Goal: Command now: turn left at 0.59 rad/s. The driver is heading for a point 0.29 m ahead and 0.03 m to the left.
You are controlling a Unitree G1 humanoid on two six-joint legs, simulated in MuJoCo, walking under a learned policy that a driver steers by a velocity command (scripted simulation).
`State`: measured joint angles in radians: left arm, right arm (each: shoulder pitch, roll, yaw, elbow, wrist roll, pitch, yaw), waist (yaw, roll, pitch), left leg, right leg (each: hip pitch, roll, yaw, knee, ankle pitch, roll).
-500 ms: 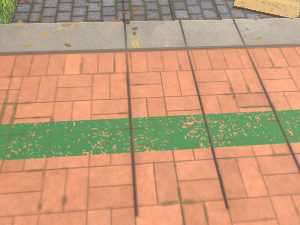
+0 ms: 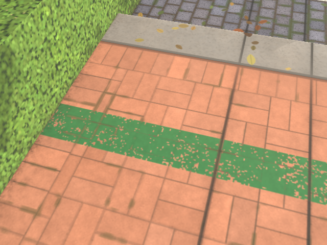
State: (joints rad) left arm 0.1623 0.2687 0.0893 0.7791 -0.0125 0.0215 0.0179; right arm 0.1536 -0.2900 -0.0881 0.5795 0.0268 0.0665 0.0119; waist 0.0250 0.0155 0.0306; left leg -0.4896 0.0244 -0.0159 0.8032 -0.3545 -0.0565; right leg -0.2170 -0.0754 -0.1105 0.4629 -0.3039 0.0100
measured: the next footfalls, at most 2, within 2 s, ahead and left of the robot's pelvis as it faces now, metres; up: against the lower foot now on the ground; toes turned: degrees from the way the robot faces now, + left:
left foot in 0.08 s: +0.06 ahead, +0.14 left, +0.00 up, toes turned +4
right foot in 0.50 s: +0.14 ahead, -0.09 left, +0.00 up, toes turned +20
